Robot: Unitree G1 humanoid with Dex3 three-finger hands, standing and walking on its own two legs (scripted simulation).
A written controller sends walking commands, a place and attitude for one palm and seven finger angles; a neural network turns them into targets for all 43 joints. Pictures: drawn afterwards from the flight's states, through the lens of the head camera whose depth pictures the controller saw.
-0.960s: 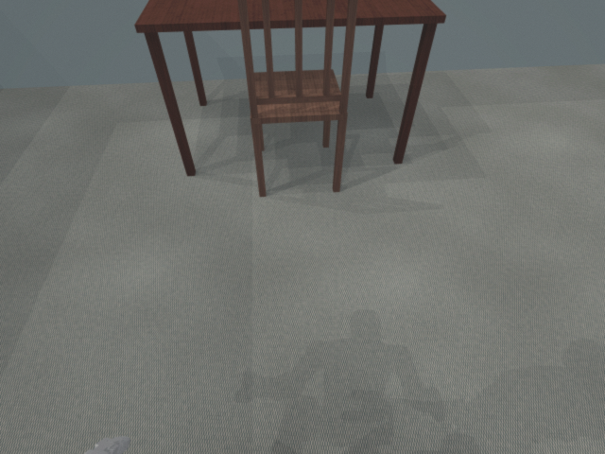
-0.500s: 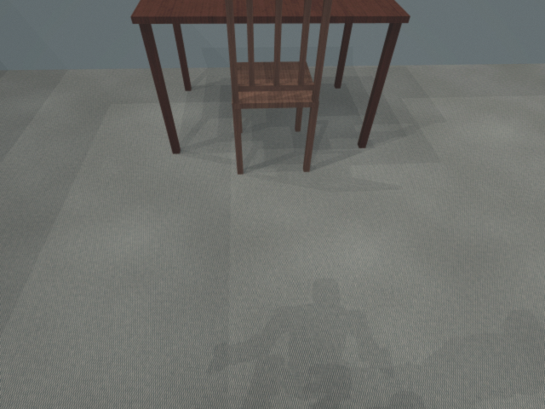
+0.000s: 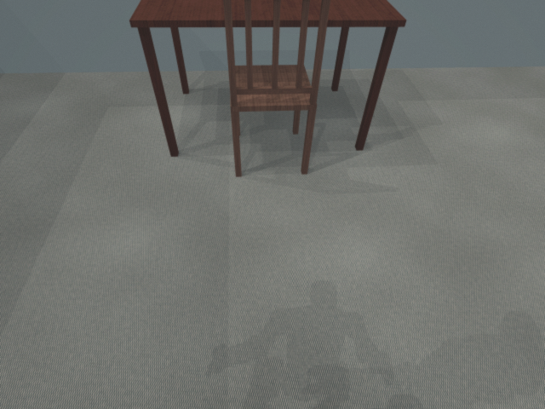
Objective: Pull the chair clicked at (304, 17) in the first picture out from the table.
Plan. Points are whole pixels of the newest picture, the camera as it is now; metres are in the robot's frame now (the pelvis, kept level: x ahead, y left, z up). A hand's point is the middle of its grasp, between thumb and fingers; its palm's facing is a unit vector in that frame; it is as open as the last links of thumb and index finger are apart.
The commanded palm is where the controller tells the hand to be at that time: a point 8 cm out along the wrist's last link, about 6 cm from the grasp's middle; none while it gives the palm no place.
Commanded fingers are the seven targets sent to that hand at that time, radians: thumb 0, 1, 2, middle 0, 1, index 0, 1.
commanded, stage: look at it before walking up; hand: left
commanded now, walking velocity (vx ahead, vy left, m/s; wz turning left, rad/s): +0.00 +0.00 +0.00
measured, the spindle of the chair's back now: (275, 47) +1.42 +0.07 -0.08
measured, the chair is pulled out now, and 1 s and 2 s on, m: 0.00 0.00 0.00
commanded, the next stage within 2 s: walk to a spot facing it in 0.48 s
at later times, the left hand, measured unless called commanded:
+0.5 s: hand out of the picture +0.07 +0.24 -0.16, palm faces -0.03 -0.94 -0.34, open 7.4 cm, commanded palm none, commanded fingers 0.00 0.90 0.90 -0.20 -0.30 -0.20 -0.30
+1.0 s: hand out of the picture +0.10 +0.15 -0.18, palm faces -0.13 -0.96 -0.24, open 7.4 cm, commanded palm none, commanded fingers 0.00 0.90 0.90 -0.20 -0.30 -0.20 -0.30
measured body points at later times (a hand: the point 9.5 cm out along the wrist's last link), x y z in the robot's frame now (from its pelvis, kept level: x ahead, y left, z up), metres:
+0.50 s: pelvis +0.00 +0.00 +0.00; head +0.01 +0.00 +0.45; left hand +0.07 +0.29 -0.13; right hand +0.08 -0.30 -0.13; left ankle +0.00 +0.12 -0.74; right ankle +0.00 -0.13 -0.74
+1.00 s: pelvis +0.06 -0.05 -0.02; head +0.07 -0.07 +0.43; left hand +0.10 +0.20 -0.16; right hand +0.02 -0.30 -0.18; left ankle +0.01 +0.10 -0.71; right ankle +0.05 -0.14 -0.75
